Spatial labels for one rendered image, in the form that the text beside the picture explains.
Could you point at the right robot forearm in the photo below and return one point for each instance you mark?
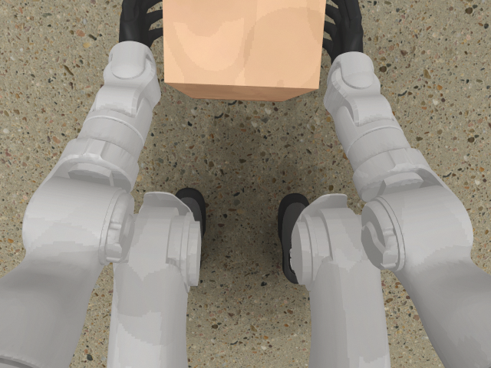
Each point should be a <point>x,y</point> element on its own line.
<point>379,153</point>

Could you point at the right robot upper arm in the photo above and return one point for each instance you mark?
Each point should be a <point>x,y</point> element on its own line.
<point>423,236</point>

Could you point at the carton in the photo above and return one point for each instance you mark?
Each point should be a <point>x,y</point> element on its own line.
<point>255,50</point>

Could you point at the left robot upper arm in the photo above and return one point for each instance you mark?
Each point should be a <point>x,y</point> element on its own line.
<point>74,229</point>

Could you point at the left robot hand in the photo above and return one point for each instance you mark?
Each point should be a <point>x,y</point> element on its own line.
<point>135,22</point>

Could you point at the robot left shin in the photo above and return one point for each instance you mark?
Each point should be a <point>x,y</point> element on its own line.
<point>160,199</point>

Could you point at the right robot thigh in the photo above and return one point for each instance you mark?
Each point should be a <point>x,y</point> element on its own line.
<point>348,321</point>

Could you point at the right robot hand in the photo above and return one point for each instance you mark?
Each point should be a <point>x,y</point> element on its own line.
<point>347,32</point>

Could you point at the left robot forearm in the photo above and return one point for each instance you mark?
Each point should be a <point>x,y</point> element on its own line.
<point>114,132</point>

